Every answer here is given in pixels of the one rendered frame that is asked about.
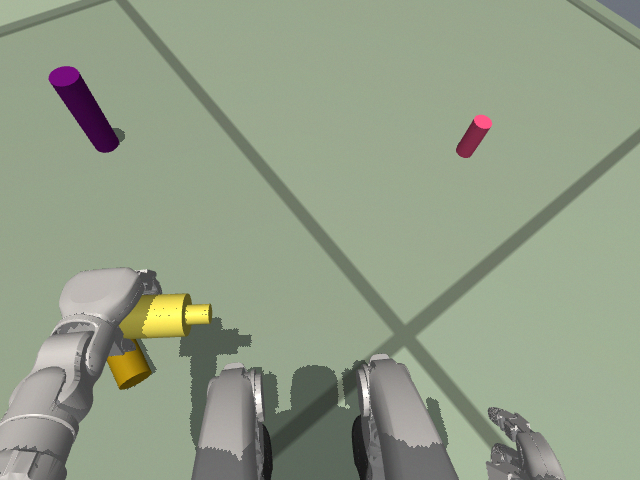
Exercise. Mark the left robot arm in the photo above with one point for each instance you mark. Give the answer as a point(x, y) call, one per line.
point(46, 407)

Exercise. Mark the right robot foot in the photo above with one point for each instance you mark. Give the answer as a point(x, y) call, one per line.
point(359, 451)

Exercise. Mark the left robot hand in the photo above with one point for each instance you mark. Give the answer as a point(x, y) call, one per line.
point(109, 294)

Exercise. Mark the right robot hand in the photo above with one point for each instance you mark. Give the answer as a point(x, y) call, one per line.
point(534, 458)

